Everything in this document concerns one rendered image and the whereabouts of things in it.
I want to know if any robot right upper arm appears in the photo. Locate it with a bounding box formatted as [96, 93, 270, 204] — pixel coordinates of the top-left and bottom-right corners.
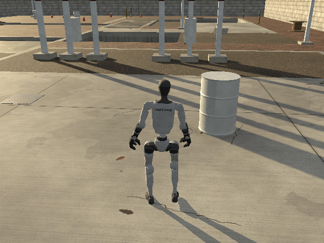
[174, 102, 187, 130]

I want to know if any right robot forearm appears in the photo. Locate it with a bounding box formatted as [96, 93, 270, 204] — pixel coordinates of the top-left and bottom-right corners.
[182, 123, 190, 139]

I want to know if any left robot hand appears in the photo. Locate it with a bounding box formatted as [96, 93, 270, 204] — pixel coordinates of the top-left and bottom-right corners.
[129, 137, 140, 150]

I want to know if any left robot foot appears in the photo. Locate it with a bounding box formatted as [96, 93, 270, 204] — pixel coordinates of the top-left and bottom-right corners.
[145, 192, 154, 205]

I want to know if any left robot forearm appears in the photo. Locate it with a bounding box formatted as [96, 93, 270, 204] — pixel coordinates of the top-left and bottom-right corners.
[131, 121, 142, 140]

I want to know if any right robot thigh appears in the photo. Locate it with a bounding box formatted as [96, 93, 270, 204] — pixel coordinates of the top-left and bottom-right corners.
[169, 141, 179, 170]

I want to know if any right robot hand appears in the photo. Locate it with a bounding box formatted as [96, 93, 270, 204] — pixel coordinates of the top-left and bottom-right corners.
[180, 138, 191, 147]

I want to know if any robot left upper arm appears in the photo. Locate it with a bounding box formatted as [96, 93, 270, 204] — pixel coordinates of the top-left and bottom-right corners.
[137, 101, 153, 129]

